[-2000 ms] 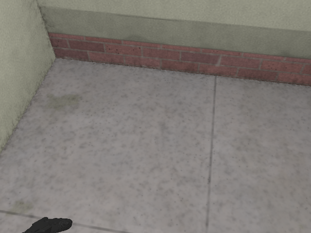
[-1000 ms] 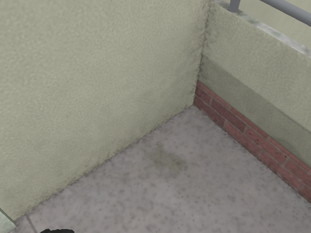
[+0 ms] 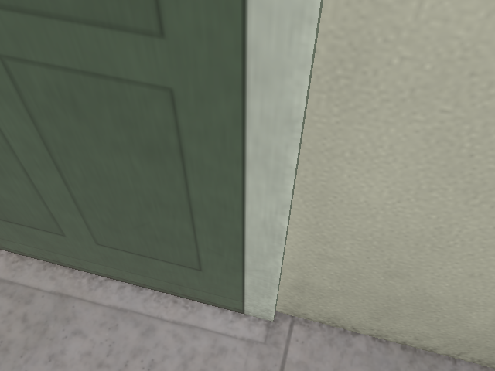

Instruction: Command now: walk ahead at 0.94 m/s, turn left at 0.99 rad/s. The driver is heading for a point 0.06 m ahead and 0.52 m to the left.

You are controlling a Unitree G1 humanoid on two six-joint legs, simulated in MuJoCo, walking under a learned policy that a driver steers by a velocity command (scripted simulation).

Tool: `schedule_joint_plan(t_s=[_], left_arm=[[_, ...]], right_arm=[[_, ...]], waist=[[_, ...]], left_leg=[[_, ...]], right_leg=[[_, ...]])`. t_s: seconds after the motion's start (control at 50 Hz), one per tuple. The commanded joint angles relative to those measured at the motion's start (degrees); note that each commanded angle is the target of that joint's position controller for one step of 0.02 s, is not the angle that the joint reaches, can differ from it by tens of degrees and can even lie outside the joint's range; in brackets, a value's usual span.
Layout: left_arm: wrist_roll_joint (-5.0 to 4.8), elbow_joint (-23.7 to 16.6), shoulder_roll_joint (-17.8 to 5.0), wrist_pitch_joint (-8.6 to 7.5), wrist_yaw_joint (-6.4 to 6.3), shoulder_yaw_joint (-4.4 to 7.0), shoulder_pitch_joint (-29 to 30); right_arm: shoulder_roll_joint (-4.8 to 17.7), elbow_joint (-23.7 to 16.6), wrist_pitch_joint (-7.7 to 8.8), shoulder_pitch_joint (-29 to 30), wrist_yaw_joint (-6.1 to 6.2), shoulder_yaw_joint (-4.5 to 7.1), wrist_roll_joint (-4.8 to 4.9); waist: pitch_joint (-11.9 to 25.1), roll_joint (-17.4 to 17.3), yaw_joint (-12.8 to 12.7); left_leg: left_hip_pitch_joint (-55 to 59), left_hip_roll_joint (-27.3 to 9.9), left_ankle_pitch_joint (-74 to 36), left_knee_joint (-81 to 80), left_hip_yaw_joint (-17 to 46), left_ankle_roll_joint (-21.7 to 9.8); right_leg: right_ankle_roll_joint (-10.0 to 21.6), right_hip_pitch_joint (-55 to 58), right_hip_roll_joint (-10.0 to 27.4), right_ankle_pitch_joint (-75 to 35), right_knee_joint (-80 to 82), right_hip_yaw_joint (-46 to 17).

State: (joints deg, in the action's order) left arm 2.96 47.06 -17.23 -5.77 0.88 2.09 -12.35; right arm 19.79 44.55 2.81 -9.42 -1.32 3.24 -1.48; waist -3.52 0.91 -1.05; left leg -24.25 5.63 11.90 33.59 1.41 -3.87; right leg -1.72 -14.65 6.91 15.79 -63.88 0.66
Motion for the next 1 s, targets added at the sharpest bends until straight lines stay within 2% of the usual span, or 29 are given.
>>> schedule_joint_plan(t_s=[0.02,0.06,0.1,0.18,0.2,0.24,0.26,0.28,0.3,0.34,0.38,0.46,0.5,0.54,0.56,0.58,0.6,0.62,0.64,0.7,0.78,0.8,0.82,0.84,0.86,0.88,0.9,0.96,1.0], left_arm=[[0.41,-6.13,-7.42,-2.32,-1.58,-0.2,3.66],[0.77,-5.21,-5.53,-1.62,-1.88,-1.22,3.25],[-1.46,-8.15,-3.55,-0.8,-3.32,-1.93,8.76],[-2.1,-9.55,-2.77,-1.0,-6.0,-3.35,9.47],[-2.23,-8.51,-3.2,-1.79,-6.79,-3.13,6.66],[0.35,-7.93,-6.1,-2.33,-8.18,-2.69,3.33],[1.08,-8.77,-11.17,-1.08,-7.73,-0.6,7.92],[1.08,-9.78,-6.01,-0.44,-7.23,-0.91,11.72],[0.54,-10.64,-1.35,-0.12,-6.55,-2.23,11.87],[0.28,-7.84,-3.48,-0.19,-5.69,-1.46,9.85],[-0.21,-5.68,-6.58,-0.72,-4.14,-0.3,9.27],[-2.0,-5.67,-3.59,-1.09,-3.75,-1.4,11.25],[-2.87,-4.46,-6.28,0.34,-3.31,-0.58,7.64],[-2.89,-6.17,-6.24,1.24,-2.91,-0.28,9.26],[-2.52,-8.4,-5.36,1.89,-2.86,-0.59,13.16],[-2.5,-11.22,-3.25,2.6,-2.68,-1.09,15.64],[-2.49,-15.64,-0.48,3.23,-2.68,-2.39,16.4],[-2.66,-16.54,-0.72,3.48,-3.14,-2.75,17.11],[-2.19,-16.75,-0.53,3.25,-3.78,-2.86,14.96],[-2.49,-14.52,-2.17,1.27,-4.11,-2.31,11.37],[-3.76,-14.62,-2.3,0.07,-5.65,-2.25,9.69],[-3.92,-13.33,-4.9,0.04,-5.55,-0.9,5.73],[-3.56,-11.84,-5.74,-0.09,-5.8,-0.19,0.78],[-2.17,-11.22,-9.32,0.08,-5.97,1.35,-3.84],[-0.34,-11.57,-13.74,0.56,-6.34,3.11,-1.23],[-0.16,-12.08,-11.06,0.48,-6.24,3.54,1.17],[-0.7,-11.71,-9.36,0.13,-6.05,3.24,2.14],[-1.51,-8.58,-8.38,-1.14,-4.66,3.23,-1.52],[-0.84,-7.26,-9.28,-0.52,-2.79,3.71,-3.8]], right_arm=[[10.9,-0.04,1.74,-2.05,2.01,2.81,1.9],[9.37,0.48,2.42,1.79,0.77,2.01,1.29],[9.51,2.0,3.95,1.23,0.84,1.98,2.16],[8.0,2.44,3.47,1.38,1.05,2.0,3.21],[7.02,0.72,3.17,5.35,1.37,1.51,3.81],[3.25,-3.5,3.92,8.72,2.14,-0.72,4.66],[1.54,-3.77,3.67,-0.55,3.17,-1.87,5.23],[5.01,-1.54,2.79,-0.01,4.06,-2.09,3.88],[5.63,-2.27,2.12,2.79,3.94,-1.85,3.44],[3.54,-3.85,1.22,5.28,3.56,-2.46,2.42],[0.9,-4.96,1.12,5.58,3.09,-3.41,2.23],[0.18,-6.24,0.28,7.03,2.46,-3.33,0.96],[-0.85,-6.24,-0.21,7.78,1.18,-3.23,0.65],[-0.4,-6.01,-0.84,6.84,0.33,-2.8,0.12],[1.05,-5.55,-1.27,5.54,0.09,-1.85,0.63],[4.78,-5.09,-1.17,2.52,0.11,-0.33,-0.04],[11.48,-5.61,-1.15,1.07,0.83,1.89,0.22],[13.67,-5.3,-0.71,-1.55,1.48,3.37,0.49],[12.93,-7.96,-1.63,2.05,2.18,3.36,-0.54],[9.09,-10.34,-2.17,7.22,2.29,2.74,0.83],[8.41,-10.59,-2.49,5.37,1.97,2.68,0.44],[7.95,-11.39,-2.46,6.37,1.75,2.84,0.81],[7.02,-12.85,-2.35,9.64,1.39,2.39,1.26],[2.54,-13.91,-1.79,8.57,1.05,0.85,1.46],[2.07,-15.25,-1.65,6.23,0.35,-0.34,0.92],[6.16,-15.03,-2.13,7.98,-0.53,0.37,-0.29],[8.34,-15.33,-2.93,8.64,-1.52,1.51,-1.12],[5.64,-14.36,-5.19,4.57,-2.88,1.34,-2.51],[3.81,-15.49,-5.31,5.21,-4.37,0.85,-1.07]], waist=[[8.16,-1.15,-0.44],[9.63,-2.87,-1.78],[6.29,-6.98,-0.3],[12.76,-8.42,0.55],[14.41,-6.39,-1.59],[18.24,3.2,-4.2],[18.0,22.79,0.71],[17.8,18.1,1.6],[16.58,11.35,0.8],[12.63,4.29,1.32],[12.56,4.58,2.17],[15.35,10.77,2.21],[14.67,10.66,1.03],[13.86,8.28,2.5],[9.78,6.01,3.83],[7.47,-4.45,5.18],[6.55,-17.46,4.35],[6.17,-18.98,5.3],[7.14,-18.85,3.07],[8.81,-11.77,0.03],[11.3,-8.23,0.95],[13.23,-7.36,0.25],[12.55,-3.51,-2.87],[13.17,4.62,-3.7],[11.19,17.68,-2.59],[8.93,16.49,-1.77],[6.26,11.07,-0.85],[3.86,1.98,-0.06],[2.5,5.31,-1.13]], left_leg=[[21.36,-11.79,-29.43,-18.04,19.3,-10.27],[15.04,-8.18,-40.24,-14.45,12.78,-9.55],[10.75,-6.3,-47.2,-13.6,12.37,-8.06],[13.96,-4.88,-43.69,-6.18,18.1,-4.19],[10.77,-4.17,-42.0,-0.01,18.49,-2.6],[1.12,-2.38,-21.96,11.76,18.62,-0.87],[-5.94,2.03,6.64,16.49,11.73,0.96],[-4.83,-3.72,14.33,24.16,9.55,0.5],[-3.1,-4.45,13.6,26.31,9.6,0.98],[-5.41,-5.48,11.13,23.44,6.64,1.34],[-1.64,-4.04,9.0,19.26,1.88,1.95],[4.94,-5.02,3.94,8.56,-1.93,2.77],[5.07,-5.23,4.53,5.78,-3.49,2.01],[9.04,-5.17,1.14,1.04,-3.74,0.17],[8.91,-5.78,-2.59,-3.43,-0.05,-1.27],[10.59,-11.21,-22.12,-7.24,9.0,-3.12],[16.62,-16.15,-32.67,-11.25,23.08,-7.79],[17.84,-17.68,-25.85,-15.71,27.89,-9.88],[17.86,-16.58,-27.29,-16.36,26.03,-10.27],[14.38,-11.08,-35.44,-12.3,16.82,-6.6],[14.45,-9.95,-19.22,-10.2,23.41,-6.03],[9.4,-9.08,-9.31,-9.54,24.93,-4.83],[-1.51,-6.94,1.32,-6.08,23.81,-3.14],[-12.2,-3.0,14.12,2.79,19.64,-1.74],[-19.02,-0.87,12.69,14.14,9.44,-1.11],[-21.96,-7.74,9.23,22.53,6.51,-0.73],[-21.4,-7.67,8.67,29.46,6.03,-0.62],[-24.34,-9.52,5.47,40.1,3.53,0.87],[-25.05,-10.67,5.51,37.39,1.51,1.75]], right_leg=[[0.32,-14.27,-1.9,-6.06,6.75,-2.57],[0.25,-5.18,-5.5,-2.21,16.13,-0.04],[-0.6,-1.65,-8.37,-0.41,28.87,1.65],[0.4,5.2,-8.06,-13.37,40.13,1.09],[1.34,11.14,-5.01,-22.72,42.57,-0.88],[3.66,21.21,7.44,-26.52,45.06,-12.34],[11.16,21.6,19.09,-28.95,48.29,-24.4],[13.45,17.04,22.38,-22.49,50.16,-26.31],[13.34,15.33,19.6,-30.35,49.31,-20.45],[10.42,15.95,13.63,-49.15,45.51,-7.99],[8.82,13.93,10.11,-63.91,42.66,1.11],[6.49,12.76,10.56,-59.07,39.14,7.6],[5.63,12.4,12.13,-47.92,37.21,8.24],[3.71,8.18,11.93,-30.63,34.57,7.96],[1.4,4.92,8.71,-20.57,31.34,8.97],[-1.19,-0.86,3.81,-11.27,22.9,11.15],[-3.53,-13.43,-3.25,8.8,17.5,9.62],[-3.52,-18.71,-4.72,13.08,12.77,4.65],[-3.16,-18.66,-5.18,11.93,8.07,2.08],[-0.05,-9.72,-6.36,4.04,16.36,1.61],[0.95,0.31,-8.11,2.49,36.62,-1.47],[1.13,8.57,-6.22,0.29,39.32,-3.47],[2.1,19.35,-1.95,-4.47,44.66,-5.14],[3.83,28.59,8.2,2.37,47.64,-12.61],[9.39,23.81,20.33,19.61,56.36,-26.05],[12.54,19.88,24.58,25.85,58.37,-29.68],[11.56,15.92,22.34,22.92,58.73,-25.55],[7.42,16.62,15.77,6.91,56.51,-7.9],[5.71,17.01,12.88,7.93,56.92,-1.69]])
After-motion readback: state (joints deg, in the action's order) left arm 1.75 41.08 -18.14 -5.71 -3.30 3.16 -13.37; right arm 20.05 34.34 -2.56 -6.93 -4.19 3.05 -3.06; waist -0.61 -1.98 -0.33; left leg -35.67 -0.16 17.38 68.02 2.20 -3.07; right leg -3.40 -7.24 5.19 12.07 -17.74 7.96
